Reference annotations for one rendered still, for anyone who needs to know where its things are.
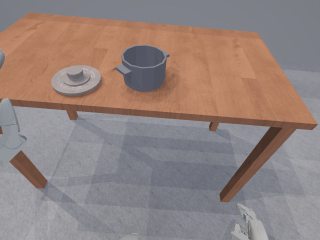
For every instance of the knob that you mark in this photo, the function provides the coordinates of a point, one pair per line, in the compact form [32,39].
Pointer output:
[74,72]

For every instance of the pot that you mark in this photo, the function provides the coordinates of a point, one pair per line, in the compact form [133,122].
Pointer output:
[143,67]

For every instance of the lid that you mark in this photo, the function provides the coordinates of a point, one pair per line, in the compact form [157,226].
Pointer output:
[62,84]

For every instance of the right robot hand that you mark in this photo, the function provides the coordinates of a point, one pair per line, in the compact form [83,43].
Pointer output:
[255,229]

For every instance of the table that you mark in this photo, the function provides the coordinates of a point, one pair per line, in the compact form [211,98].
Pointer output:
[211,75]

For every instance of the left robot hand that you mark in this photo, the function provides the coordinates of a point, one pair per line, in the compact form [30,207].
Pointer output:
[11,142]

